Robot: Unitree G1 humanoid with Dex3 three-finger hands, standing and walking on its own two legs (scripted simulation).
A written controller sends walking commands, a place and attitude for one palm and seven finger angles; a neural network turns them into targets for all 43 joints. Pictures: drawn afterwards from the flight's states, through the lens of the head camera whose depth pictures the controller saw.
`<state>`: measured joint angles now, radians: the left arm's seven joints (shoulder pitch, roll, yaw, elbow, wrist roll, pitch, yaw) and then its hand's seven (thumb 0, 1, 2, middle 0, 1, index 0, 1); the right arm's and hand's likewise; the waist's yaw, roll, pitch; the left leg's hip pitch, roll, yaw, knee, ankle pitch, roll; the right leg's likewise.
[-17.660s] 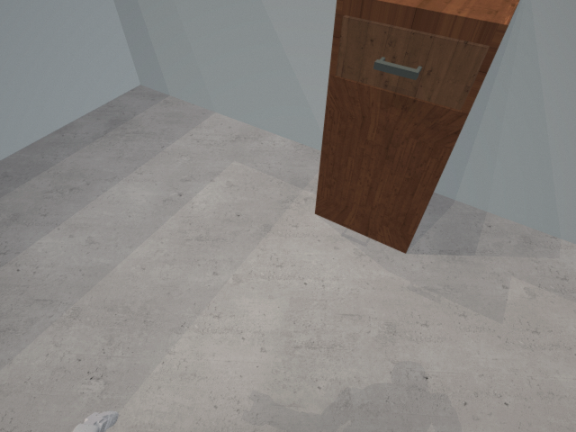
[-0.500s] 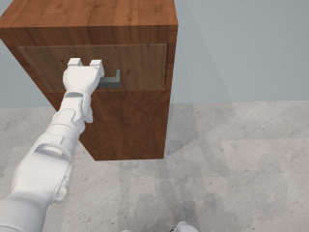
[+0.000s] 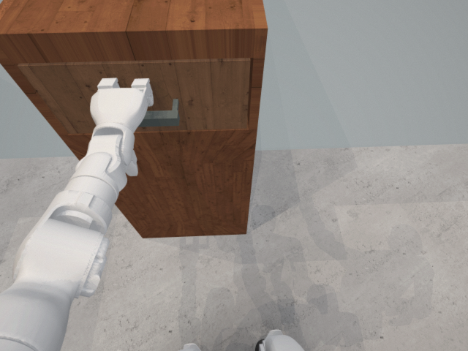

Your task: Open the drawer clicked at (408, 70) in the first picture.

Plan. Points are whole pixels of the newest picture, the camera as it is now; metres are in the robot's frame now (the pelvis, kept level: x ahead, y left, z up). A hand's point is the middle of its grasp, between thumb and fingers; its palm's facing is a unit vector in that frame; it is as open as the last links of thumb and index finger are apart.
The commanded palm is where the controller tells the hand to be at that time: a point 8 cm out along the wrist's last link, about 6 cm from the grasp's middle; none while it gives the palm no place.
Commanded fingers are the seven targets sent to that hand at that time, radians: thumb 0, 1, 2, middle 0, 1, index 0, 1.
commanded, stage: lift the fingers back up to retry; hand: left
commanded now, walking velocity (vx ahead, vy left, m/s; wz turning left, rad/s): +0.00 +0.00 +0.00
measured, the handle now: (146, 111) +0.55 +0.14 +0.05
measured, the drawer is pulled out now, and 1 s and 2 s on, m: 0.00 0.00 0.00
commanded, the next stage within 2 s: re-aim the fingers above the handle in 0.58 s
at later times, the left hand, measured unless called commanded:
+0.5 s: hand (125, 111) +0.51 +0.16 +0.10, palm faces +0.02 -0.02 -1.00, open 13.6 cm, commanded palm +0.48 +0.17 +0.16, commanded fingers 0.00 -0.50 0.30 -0.30 -1.20 -0.30 -1.20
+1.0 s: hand (128, 114) +0.50 +0.15 +0.11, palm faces +0.03 -0.02 -1.00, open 13.8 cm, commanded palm +0.48 +0.16 +0.16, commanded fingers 0.00 -0.50 0.30 -0.30 -1.20 -0.30 -1.20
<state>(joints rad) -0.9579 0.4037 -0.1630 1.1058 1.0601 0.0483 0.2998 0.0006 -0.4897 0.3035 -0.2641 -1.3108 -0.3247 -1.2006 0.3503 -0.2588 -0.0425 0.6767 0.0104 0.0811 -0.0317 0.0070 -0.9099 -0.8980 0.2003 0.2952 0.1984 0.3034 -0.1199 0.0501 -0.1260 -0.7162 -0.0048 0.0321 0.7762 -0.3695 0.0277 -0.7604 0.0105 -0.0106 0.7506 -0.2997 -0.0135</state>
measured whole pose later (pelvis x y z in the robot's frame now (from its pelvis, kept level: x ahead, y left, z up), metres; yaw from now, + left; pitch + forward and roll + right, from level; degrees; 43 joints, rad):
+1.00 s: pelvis +0.03 -0.01 +0.02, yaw +1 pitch +12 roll +0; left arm -0.80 0.37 -0.18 0.86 1.03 -0.02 0.22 0.00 -0.49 0.30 -0.32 -1.20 -0.32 -1.20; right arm 0.27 -0.26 -0.07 0.68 0.01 0.12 -0.03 0.01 -0.91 -0.90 0.20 0.30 0.20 0.30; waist -0.05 0.06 -0.10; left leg -0.46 -0.01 0.02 0.60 -0.34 0.01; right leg -0.52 0.01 -0.02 0.61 -0.30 -0.03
